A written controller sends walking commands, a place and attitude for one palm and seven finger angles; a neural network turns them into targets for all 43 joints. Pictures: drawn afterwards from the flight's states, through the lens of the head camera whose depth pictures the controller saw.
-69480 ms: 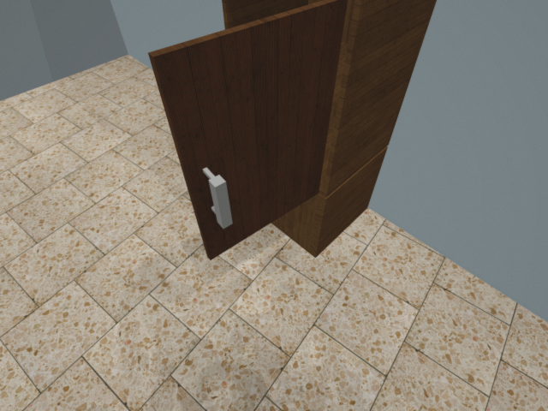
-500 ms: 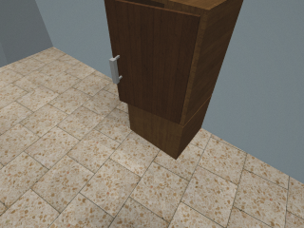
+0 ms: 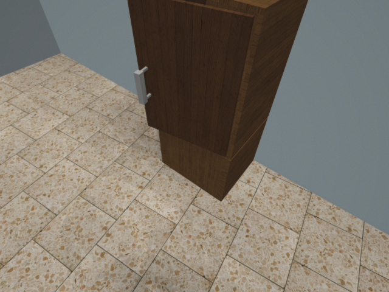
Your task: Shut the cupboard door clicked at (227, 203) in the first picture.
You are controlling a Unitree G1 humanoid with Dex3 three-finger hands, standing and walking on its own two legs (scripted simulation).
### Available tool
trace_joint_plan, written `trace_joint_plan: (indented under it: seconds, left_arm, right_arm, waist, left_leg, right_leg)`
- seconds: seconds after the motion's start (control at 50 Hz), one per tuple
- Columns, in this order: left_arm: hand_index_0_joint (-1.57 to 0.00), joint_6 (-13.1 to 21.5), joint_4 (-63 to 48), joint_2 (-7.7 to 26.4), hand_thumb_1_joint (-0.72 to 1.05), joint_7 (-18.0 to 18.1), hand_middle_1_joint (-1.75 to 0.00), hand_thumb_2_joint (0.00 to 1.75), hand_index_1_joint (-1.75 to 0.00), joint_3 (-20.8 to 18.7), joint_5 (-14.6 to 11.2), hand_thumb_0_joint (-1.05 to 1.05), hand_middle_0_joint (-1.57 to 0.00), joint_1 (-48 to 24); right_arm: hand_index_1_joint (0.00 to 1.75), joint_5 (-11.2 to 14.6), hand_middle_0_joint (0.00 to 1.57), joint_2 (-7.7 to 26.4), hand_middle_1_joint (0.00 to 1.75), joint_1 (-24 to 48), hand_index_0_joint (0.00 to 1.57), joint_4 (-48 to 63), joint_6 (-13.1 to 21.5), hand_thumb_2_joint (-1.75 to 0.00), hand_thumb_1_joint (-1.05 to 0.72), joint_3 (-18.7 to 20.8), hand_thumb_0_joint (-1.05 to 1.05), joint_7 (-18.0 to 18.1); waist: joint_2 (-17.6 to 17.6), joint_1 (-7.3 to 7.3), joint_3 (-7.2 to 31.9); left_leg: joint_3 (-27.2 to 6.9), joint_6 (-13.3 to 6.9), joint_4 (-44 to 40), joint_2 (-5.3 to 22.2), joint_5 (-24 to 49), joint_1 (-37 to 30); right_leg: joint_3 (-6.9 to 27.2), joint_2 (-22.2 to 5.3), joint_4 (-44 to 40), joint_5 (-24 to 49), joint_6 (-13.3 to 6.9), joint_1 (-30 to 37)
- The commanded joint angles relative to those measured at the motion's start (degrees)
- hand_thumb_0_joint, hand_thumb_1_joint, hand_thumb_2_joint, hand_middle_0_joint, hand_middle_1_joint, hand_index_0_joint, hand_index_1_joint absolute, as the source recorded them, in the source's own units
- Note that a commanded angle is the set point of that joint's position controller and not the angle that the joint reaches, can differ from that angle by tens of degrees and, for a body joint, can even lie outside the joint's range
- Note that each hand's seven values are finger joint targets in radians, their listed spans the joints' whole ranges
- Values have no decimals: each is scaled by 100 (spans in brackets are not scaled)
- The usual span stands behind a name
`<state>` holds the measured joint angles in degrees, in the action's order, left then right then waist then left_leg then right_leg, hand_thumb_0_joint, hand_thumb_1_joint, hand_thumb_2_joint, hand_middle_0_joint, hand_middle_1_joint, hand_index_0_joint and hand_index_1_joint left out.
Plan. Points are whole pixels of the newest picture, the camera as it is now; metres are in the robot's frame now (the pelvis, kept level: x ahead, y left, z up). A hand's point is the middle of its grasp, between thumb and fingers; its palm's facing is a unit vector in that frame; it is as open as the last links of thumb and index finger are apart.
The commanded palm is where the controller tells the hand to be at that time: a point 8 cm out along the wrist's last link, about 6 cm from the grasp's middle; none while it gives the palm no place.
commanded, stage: look to check the result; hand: left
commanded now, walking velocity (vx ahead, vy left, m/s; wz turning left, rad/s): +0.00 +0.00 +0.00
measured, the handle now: (144, 85) +0.87 +0.25 -0.08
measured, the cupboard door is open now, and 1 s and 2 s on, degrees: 10 10 10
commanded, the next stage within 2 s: walk to a spot facing it in 0.34 s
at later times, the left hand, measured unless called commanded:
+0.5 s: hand out of the picture -0.01 +0.16 -0.18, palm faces +0.04 -0.98 -0.18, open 7.3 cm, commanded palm none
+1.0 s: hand out of the picture +0.05 +0.23 -0.17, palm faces +0.25 -0.93 -0.26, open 7.3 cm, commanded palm none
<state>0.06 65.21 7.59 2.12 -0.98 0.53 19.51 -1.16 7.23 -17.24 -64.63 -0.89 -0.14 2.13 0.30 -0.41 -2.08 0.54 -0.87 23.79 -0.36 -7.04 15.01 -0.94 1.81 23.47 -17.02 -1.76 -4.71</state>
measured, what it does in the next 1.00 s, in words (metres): lifts its right foot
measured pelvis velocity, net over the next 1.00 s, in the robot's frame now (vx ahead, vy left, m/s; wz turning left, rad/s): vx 0.00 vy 0.00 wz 0.25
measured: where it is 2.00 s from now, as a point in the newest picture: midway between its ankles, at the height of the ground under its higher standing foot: outside the picture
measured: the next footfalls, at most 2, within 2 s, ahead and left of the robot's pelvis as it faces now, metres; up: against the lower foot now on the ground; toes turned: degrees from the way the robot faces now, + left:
right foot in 1.16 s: +0.06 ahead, -0.16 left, +0.00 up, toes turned +23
left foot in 1.48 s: -0.02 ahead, +0.10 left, +0.00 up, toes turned +38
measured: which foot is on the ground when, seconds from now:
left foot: down 0.00-1.00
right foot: down 0.00-0.80, up 0.82-1.00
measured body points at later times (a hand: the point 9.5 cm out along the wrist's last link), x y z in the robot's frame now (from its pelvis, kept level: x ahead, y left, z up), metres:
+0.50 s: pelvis +0.01 +0.00 +0.00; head +0.02 +0.00 +0.45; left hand -0.01 +0.21 -0.16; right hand +0.02 -0.23 -0.16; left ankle +0.06 +0.11 -0.74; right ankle -0.05 -0.10 -0.74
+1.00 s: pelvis +0.00 +0.00 -0.01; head +0.05 +0.02 +0.44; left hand +0.03 +0.28 -0.15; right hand +0.09 -0.24 -0.15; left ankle +0.06 +0.10 -0.74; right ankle +0.00 -0.16 -0.68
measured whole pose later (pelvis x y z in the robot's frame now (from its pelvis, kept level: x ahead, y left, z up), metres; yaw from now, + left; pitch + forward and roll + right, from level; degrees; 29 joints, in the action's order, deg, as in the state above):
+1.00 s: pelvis +0.00 +0.00 -0.01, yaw +14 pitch +1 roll -2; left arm -2.3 52.1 13.7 1.2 -4.9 1.4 8.2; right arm -2.3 11.8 -12.8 -55.0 -2.5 2.5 0.5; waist -0.5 -1.8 -5.3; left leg -3.8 -3.1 27.4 -3.3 -6.7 21.9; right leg 0.5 -1.5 56.5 -24.8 1.2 -24.3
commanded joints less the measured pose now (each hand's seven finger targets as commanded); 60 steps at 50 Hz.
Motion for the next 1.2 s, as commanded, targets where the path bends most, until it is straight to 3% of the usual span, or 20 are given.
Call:
trace_joint_plan:
  seconds: [0.0, 0.5, 0.54, 0.6, 0.66, 0.7, 0.72, 0.74, 0.76, 0.78, 0.8, 0.84, 0.92, 1.02, 1.08, 1.1, 1.12, 1.14, 1.16, 1.18]
  left_arm:
    - [-20, 38, -77, 522, 90, 14, -30, 90, -30, -50, 6, 0, -20, 578]
    - [-20, 11, -155, 664, 90, 39, -30, 90, -30, -115, 8, 0, -20, 467]
    - [-20, -33, -284, 780, 90, 50, -30, 90, -30, -212, 11, 0, -20, 366]
    - [-20, -68, -516, 955, 90, 53, -30, 90, -30, -340, 48, 0, -20, 241]
    - [-20, -69, -803, 1101, 90, 48, -30, 90, -30, -428, 80, 0, -20, -107]
    - [-20, -87, -947, 1190, 90, 53, -30, 90, -30, -468, 121, 0, -20, -280]
    - [-20, -94, -1017, 1263, 90, 48, -30, 90, -30, -489, 117, 0, -20, -389]
    - [-20, -106, -1087, 1232, 90, 35, -30, 90, -30, -494, 94, 0, -20, -342]
    - [-20, -127, -1205, 1038, 90, 28, -30, 90, -30, -481, 22, 0, -20, -228]
    - [-20, -181, -1340, 1011, 90, 52, -30, 90, -30, -443, 17, 0, -20, -504]
    - [-20, -220, -1448, 1095, 90, 49, -30, 90, -30, -450, 62, 0, -20, -717]
    - [-20, -177, -1482, 1062, 90, -25, -30, 90, -30, -482, 77, 0, -20, -757]
    - [-20, -162, -1576, 1012, 90, -100, -30, 90, -30, -471, 93, 0, -20, -689]
    - [-20, -187, -1777, 1026, 90, -97, -30, 90, -30, -439, 88, 0, -20, -628]
    - [-20, -224, -1683, 1185, 90, -82, -30, 90, -30, -483, 61, 0, -20, -52]
    - [-20, -194, -1634, 1356, 90, -72, -30, 90, -30, -525, 69, 0, -20, 313]
    - [-20, -147, -1675, 1705, 90, -39, -30, 90, -30, -608, 143, 0, -20, 408]
    - [-20, -137, -1872, 2169, 90, 3, -30, 90, -30, -666, 222, 0, -20, -127]
    - [-20, -181, -2142, 2068, 90, 34, -30, 90, -30, -558, 127, 0, -20, -1179]
    - [-20, -52, -2150, 1658, 90, 28, -30, 90, -30, -521, 118, 0, -20, -1291]
  right_arm:
    - [30, 42, 20, 644, 30, -282, 20, 144, 59, -90, -90, 92, 0, 38]
    - [30, 47, 20, 740, 30, -30, 20, 204, 47, -90, -90, 96, 0, 24]
    - [30, 26, 20, 797, 30, 27, 20, 301, -2, -90, -90, 152, 0, 10]
    - [30, 22, 20, 814, 30, 110, 20, 499, -65, -90, -90, 235, 0, -30]
    - [30, -10, 20, 794, 30, 229, 20, 720, -135, -90, -90, 322, 0, -85]
    - [30, -5, 20, 820, 30, 270, 20, 862, -161, -90, -90, 359, 0, -133]
    - [30, -10, 20, 855, 30, 144, 20, 878, -153, -90, -90, 369, 0, -149]
    - [30, -49, 20, 1009, 30, -160, 20, 859, -122, -90, -90, 394, 0, -153]
    - [30, -113, 20, 1334, 30, -403, 20, 895, -70, -90, -90, 431, 0, -124]
    - [30, -115, 20, 1533, 30, -668, 20, 820, -83, -90, -90, 468, 0, -77]
    - [30, -69, 20, 1633, 30, -628, 20, 832, -78, -90, -90, 490, 0, -60]
    - [30, -95, 20, 1554, 30, -33, 20, 1095, -67, -90, -90, 488, 0, -57]
    - [30, -96, 20, 1622, 30, 298, 20, 1279, -54, -90, -90, 538, 0, -81]
    - [30, -110, 20, 1789, 30, 342, 20, 1415, -149, -90, -90, 670, 0, -147]
    - [30, -101, 20, 1760, 30, 658, 20, 1573, -221, -90, -90, 723, 0, -181]
    - [30, -57, 20, 1680, 30, 807, 20, 1643, -240, -90, -90, 730, 0, -181]
    - [30, 5, 20, 1325, 30, 774, 20, 1705, -278, -90, -90, 718, 0, -219]
    - [30, -1, 20, 992, 30, 646, 20, 1775, -252, -90, -90, 711, 0, -228]
    - [30, -83, 20, 1237, 30, 482, 20, 1794, -256, -90, -90, 732, 0, -260]
    - [30, -87, 20, 1139, 30, 471, 20, 1732, -260, -90, -90, 715, 0, -294]
  waist:
    - [-17, 15, -386]
    - [-20, 48, -277]
    - [-37, 47, -240]
    - [371, 60, -217]
    - [617, 1, -303]
    - [521, -38, -427]
    - [363, -133, -440]
    - [-299, -223, -228]
    - [-1418, -244, -137]
    - [-1843, -386, 134]
    - [-1105, -326, 125]
    - [-542, -113, 124]
    - [-577, -31, 385]
    - [-993, -73, 612]
    - [-1182, 168, 579]
    - [-1004, 351, 613]
    - [57, 372, 534]
    - [1463, 274, 165]
    - [757, -202, -68]
    - [739, -243, -47]
  left_leg:
    - [-546, -115, -345, 543, 53, -533]
    - [-537, -112, -24, 507, 703, -401]
    - [-586, -115, 219, 453, 651, -74]
    - [-404, -55, 921, 257, 463, 345]
    - [-117, 82, 1998, 223, -778, 687]
    - [4, 114, 2008, 328, -1220, 722]
    - [-47, 82, 1586, 424, -732, 440]
    - [-532, -131, 920, 624, 597, 33]
    - [-2086, -672, 120, 1399, 2179, -277]
    - [-3383, -994, -765, 1874, 1850, -439]
    - [-3475, -988, -977, 2022, 619, -243]
    - [-2992, -965, -1133, 1658, -1345, 230]
    - [-2486, -841, -1078, 1209, -1390, 150]
    - [-2568, -719, -1000, 924, -1308, 34]
    - [-2391, -417, -977, 529, -1528, 636]
    - [-2214, -212, -625, 266, -1617, 1075]
    - [-1502, 197, 629, -344, -2091, 1896]
    - [-524, 503, 3059, -906, -2270, 2457]
    - [-697, 349, 4186, -393, -2232, 2216]
    - [-624, 321, 4616, -169, -1911, 2114]
  right_leg:
    - [510, -617, -699, 250, -129, -915]
    - [344, -762, -450, 886, -70, -542]
    - [278, -882, -229, 958, -144, -430]
    - [354, -1314, -144, 1239, -401, -383]
    - [461, -1931, -36, 2022, -811, -482]
    - [255, -2098, 255, 2539, -859, -534]
    - [-33, -2025, 694, 2582, -708, -674]
    - [-471, -1597, 1550, 2233, -346, -873]
    - [-812, -771, 2689, 489, 112, -1525]
    - [-325, -251, 3869, -1960, 198, -1975]
    - [238, -455, 4282, -1800, 148, -2202]
    - [410, -579, 4318, -981, 234, -2251]
    - [210, -416, 3444, -722, 350, -2083]
    - [31, -100, 2297, -905, 380, -1660]
    - [-186, 110, 1082, -688, 295, -629]
    - [-102, 14, 72, -341, 229, 77]
    - [963, -1027, -955, -1072, -156, 481]
    - [2861, -2858, -1765, -1858, -881, -292]
    - [2171, -2941, -1422, -1054, -919, -1208]
    - [1758, -2419, -1053, -279, -825, -1224]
